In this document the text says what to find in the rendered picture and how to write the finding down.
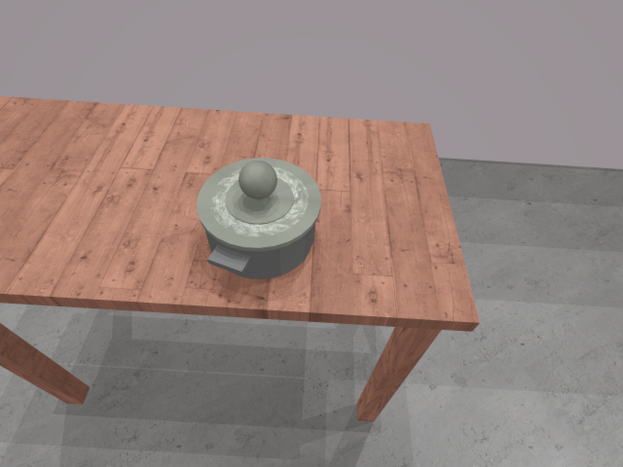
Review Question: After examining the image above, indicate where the lid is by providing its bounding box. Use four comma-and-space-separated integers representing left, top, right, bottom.
197, 158, 321, 251

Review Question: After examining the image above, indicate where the pot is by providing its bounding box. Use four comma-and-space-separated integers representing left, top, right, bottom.
205, 224, 315, 279

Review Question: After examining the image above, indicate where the table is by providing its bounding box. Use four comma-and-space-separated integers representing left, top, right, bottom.
0, 96, 480, 421

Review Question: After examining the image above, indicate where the knob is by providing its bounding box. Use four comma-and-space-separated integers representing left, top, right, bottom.
238, 161, 277, 199

